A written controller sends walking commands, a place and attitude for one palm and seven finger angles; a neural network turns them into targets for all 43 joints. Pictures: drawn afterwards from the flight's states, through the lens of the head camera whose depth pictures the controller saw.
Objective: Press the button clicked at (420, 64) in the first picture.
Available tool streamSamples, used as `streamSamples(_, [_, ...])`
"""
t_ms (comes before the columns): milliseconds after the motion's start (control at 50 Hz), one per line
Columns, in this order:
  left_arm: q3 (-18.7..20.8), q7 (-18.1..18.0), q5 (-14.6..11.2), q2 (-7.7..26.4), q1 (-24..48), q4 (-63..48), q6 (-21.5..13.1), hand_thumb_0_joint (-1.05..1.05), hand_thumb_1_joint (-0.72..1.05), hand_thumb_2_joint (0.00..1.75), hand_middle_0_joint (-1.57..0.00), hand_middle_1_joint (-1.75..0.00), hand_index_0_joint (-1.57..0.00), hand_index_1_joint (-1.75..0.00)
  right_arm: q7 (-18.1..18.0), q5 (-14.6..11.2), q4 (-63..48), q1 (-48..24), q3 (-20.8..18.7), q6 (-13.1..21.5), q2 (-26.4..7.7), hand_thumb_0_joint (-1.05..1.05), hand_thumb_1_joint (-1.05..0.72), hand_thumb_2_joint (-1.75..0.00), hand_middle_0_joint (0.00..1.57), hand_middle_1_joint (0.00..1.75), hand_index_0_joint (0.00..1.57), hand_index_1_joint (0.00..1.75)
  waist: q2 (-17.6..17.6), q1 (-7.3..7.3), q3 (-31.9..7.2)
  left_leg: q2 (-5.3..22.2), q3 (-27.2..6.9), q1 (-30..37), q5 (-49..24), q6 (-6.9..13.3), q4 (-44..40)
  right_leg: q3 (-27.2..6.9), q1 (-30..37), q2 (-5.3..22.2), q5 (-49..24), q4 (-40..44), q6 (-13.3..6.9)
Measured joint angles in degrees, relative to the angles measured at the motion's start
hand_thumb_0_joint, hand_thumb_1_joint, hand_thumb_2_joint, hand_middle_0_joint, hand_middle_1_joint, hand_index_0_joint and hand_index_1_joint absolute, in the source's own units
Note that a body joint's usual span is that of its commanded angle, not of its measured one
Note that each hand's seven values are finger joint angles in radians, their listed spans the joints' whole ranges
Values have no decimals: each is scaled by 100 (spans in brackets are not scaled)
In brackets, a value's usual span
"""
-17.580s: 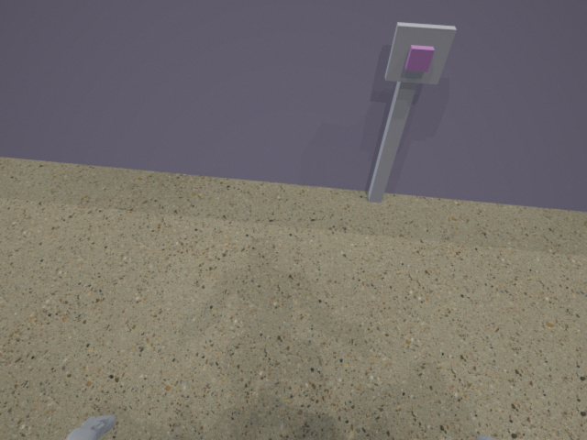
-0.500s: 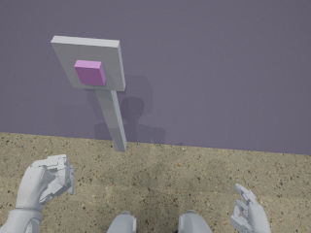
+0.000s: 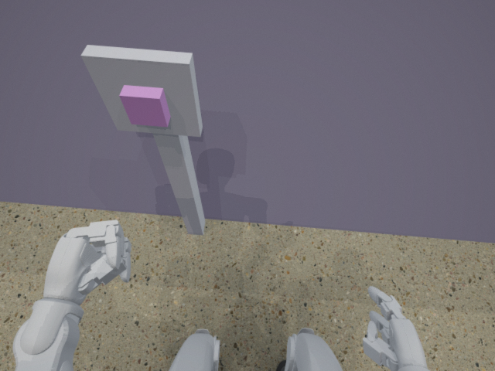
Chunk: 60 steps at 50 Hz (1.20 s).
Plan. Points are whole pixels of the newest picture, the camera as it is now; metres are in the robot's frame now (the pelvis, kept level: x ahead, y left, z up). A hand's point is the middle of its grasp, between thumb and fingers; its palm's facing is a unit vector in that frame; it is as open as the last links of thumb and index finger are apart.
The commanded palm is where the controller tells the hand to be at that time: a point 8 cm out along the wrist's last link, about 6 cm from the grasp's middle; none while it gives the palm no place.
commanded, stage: aim a knuckle at the button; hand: left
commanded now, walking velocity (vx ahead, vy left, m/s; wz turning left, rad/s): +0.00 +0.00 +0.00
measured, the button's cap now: (147, 105) +0.56 +0.23 +0.05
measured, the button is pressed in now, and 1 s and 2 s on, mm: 0 0 0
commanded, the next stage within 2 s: press the button with the knuckle in 1.66 s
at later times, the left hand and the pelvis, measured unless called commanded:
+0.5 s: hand (134, 201) +0.36 +0.21 +0.03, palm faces -0.03 -1.00 -0.05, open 3.1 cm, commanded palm +0.35 +0.26 +0.04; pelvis +0.00 +0.00 +0.00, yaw -1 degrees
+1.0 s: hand (151, 155) +0.46 +0.20 +0.03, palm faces -0.02 -1.00 -0.04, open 3.1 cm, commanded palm +0.44 +0.25 +0.03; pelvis -0.01 +0.00 -0.01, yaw -2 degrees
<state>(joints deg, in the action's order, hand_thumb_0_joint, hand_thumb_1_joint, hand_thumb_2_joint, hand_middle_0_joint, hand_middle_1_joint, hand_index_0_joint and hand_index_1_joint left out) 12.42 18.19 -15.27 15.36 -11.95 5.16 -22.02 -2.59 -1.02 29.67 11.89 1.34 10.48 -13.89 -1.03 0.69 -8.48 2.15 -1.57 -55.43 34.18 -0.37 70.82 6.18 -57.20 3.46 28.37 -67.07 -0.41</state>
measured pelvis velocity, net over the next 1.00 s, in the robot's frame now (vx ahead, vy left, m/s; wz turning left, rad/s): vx -0.01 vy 0.00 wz -0.04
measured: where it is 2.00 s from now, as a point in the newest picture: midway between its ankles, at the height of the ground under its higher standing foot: outside the picture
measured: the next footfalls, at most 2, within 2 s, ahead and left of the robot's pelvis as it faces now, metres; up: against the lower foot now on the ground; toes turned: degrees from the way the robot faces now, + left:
none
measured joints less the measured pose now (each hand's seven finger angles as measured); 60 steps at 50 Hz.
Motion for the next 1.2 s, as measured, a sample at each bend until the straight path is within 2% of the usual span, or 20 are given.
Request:
streamSamples(200, [277, -84, 36, 195, 1043, 884, 207, 1, 90, 90, -130, -150, -130, -150, 10, -11, 89, 123, 3, -178, -33, 1, -90, -90, 21, 30, 20, 30, 29, 159, 28, 39, 84, 4, -74, -15, -148, -79, -62, -49, -82, 101, -15])
streamSamples(440, [556, 53, 95, 373, 2115, 2111, -28, 1, 90, 90, -130, -150, -130, -150, 8, -4, 349, 251, -67, -344, -140, 1, -90, -90, 21, 30, 20, 30, 71, 263, 54, 51, 149, -89, -107, -4, -207, -144, -193, -68, -131, 142, -4])
streamSamples(680, [649, -28, 356, 502, 3357, 3254, -172, 1, 90, 90, -130, -150, -130, -150, 67, 38, 497, 252, -45, -545, -87, 1, -90, -90, 20, 30, 20, 30, 78, 356, 59, 43, 193, -340, -128, 26, -141, -195, -454, -63, -179, 93, 22])
streamSamples(820, [828, -85, 528, 668, 4110, 4021, -272, 1, 90, 90, -130, -150, -130, -150, 112, 78, 545, 282, -1, -708, -55, 1, -90, -90, 21, 30, 20, 30, 72, 475, 65, 58, 219, -536, -121, 41, -48, -226, -660, -78, -199, 17, 31])
streamSamples(1000, [1182, -15, 699, 1086, 5025, 4969, -416, 1, 90, 90, -130, -150, -130, -150, 144, 151, 610, 404, 31, -924, -105, 1, -90, -90, 21, 30, 20, 30, 55, 669, 112, 82, 212, -881, -103, 59, 130, -229, -990, -98, -220, -108, 37])
streamSamples(1080, [1282, 71, 692, 1209, 5110, 5027, -421, 1, 90, 90, -130, -150, -130, -150, 190, 166, 588, 490, 9, -1066, -128, 1, -90, -90, 21, 30, 20, 30, 51, 728, 120, 103, 239, -977, -97, 71, 161, -256, -1095, -122, -241, -119, 46])
streamSamples(1200, [1339, 116, 636, 1106, 4773, 4742, -375, 1, 90, 90, -130, -150, -130, -150, 237, 145, 541, 602, -14, -1223, -129, 1, -90, -90, 20, 30, 20, 30, 57, 731, 129, 121, 283, -904, -117, 94, 59, -296, -1034, -149, -288, -2, 72])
